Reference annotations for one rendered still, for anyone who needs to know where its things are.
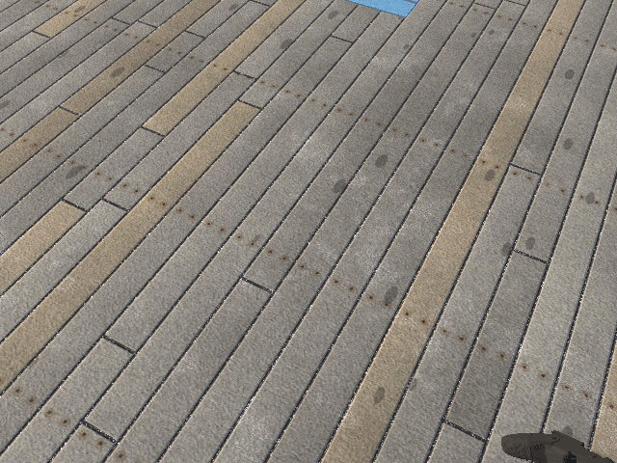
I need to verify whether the right robot hand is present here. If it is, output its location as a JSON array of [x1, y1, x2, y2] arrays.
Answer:
[[501, 430, 614, 463]]

